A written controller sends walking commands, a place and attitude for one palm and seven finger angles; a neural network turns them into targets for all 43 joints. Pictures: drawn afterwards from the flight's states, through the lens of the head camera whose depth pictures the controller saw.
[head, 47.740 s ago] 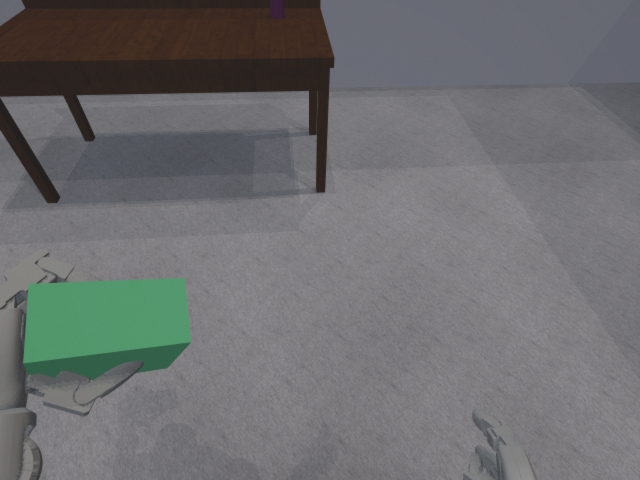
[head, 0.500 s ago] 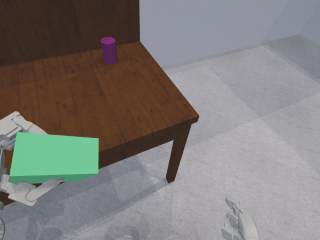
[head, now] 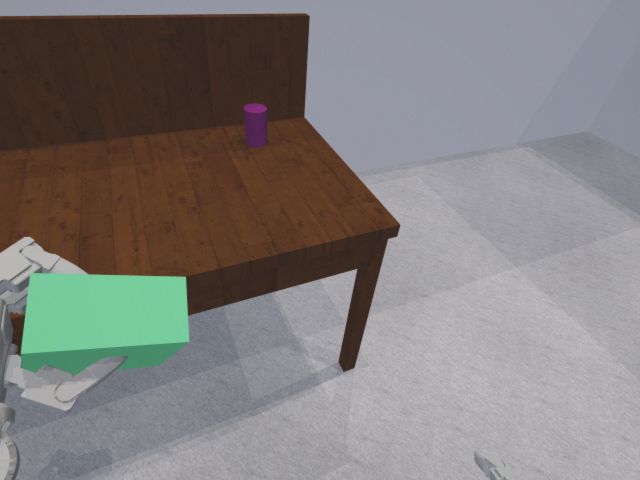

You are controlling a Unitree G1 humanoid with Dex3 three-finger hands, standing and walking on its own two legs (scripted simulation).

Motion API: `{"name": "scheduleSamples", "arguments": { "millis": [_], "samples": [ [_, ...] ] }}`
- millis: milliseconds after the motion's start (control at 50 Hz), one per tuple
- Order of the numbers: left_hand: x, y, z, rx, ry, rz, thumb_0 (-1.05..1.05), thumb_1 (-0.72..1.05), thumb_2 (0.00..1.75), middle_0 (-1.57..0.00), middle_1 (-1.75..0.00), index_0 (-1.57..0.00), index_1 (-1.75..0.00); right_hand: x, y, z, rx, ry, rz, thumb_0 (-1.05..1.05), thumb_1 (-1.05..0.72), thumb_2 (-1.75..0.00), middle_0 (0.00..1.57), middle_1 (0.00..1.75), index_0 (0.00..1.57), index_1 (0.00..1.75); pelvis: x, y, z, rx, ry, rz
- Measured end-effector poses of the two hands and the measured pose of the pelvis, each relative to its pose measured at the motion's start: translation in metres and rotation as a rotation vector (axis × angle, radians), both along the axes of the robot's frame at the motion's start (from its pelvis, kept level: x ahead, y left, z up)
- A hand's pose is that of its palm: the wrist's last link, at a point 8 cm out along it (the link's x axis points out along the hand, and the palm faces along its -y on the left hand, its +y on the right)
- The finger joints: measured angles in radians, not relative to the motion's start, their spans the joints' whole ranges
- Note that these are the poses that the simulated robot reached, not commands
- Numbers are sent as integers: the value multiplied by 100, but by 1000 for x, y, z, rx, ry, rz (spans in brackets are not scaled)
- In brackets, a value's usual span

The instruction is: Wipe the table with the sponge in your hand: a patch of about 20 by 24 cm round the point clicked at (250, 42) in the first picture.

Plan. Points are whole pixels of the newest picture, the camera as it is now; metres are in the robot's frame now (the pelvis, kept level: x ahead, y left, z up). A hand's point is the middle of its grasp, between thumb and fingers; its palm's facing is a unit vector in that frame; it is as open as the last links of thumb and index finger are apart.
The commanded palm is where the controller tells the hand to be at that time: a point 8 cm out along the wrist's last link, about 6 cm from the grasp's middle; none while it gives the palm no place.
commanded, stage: stop stepping back and stand still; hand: left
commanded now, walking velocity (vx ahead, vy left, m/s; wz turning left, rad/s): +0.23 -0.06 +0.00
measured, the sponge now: (128, 326) +0.22 +0.21 +0.15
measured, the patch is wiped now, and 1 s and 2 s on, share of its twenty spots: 1.00 1.00 1.00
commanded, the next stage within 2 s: stand and wait in 1.18 s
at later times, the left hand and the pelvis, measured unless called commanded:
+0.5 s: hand (85, 393) +0.15 +0.21 +0.16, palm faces +0.38 -0.85 -0.37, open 9.9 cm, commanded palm +0.10 +0.25 +0.19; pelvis -0.06 -0.03 -0.01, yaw +1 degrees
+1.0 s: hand (70, 359) +0.18 +0.24 +0.17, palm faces +0.40 -0.85 -0.34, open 9.9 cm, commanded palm +0.13 +0.28 +0.19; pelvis -0.03 -0.01 +0.01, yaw +1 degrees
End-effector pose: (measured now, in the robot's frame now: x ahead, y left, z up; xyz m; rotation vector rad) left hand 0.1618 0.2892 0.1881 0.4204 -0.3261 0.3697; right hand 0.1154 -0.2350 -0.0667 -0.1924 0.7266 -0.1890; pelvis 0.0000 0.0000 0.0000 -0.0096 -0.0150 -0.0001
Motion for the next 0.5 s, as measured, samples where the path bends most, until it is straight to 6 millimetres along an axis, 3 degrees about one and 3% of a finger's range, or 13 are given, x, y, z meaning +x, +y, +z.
{"name": "scheduleSamples", "arguments": {
  "millis": [120, 260, 360, 420, 500],
  "samples": [
    [-16, -14, -15, -14, 28, -5, -1, -50, 106, -74, -135, -76, -136, -19, 2, -34, 35, 73, 49, 2, -90, -90, 20, 30, 20, 30, -28, -7, -16, -46, -28, 19],
    [-34, -25, -13, -4, -7, -86, -1, -50, 106, -74, -135, -76, -136, -26, -2, -15, -19, -9, 12, 2, -90, -90, 20, 30, 20, 30, -50, -6, -18, -18, -11, -23],
    [-35, -21, 1, 48, 31, -36, -1, -50, 106, -74, -135, -76, -136, -33, -3, -3, 32, -71, -6, 2, -90, -90, 20, 30, 20, 30, -56, -15, -5, 8, -12, -24],
    [-40, -25, 2, 46, 62, -2, -1, -50, 106, -74, -135, -76, -136, -34, -9, -5, 39, -60, 18, 1, -90, -90, 20, 30, 20, 30, -54, -22, -2, -7, -9, -7],
    [-51, -37, -11, 9, 72, -8, -1, -50, 106, -74, -135, -76, -136, -32, -23, -19, 7, 6, 63, 1, -90, -90, 20, 30, 20, 30, -60, -28, -9, -30, -22, 17]
  ]
}}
